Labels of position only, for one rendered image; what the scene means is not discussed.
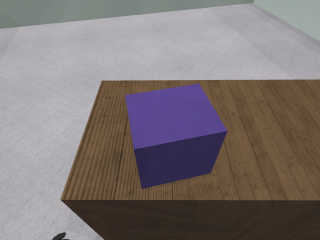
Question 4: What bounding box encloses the carton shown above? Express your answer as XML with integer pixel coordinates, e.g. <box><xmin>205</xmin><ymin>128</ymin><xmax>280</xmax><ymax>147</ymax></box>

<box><xmin>125</xmin><ymin>83</ymin><xmax>228</xmax><ymax>189</ymax></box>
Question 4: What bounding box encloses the pedestal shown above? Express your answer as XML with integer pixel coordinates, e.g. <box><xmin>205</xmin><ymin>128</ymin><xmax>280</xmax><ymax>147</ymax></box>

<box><xmin>60</xmin><ymin>79</ymin><xmax>320</xmax><ymax>240</ymax></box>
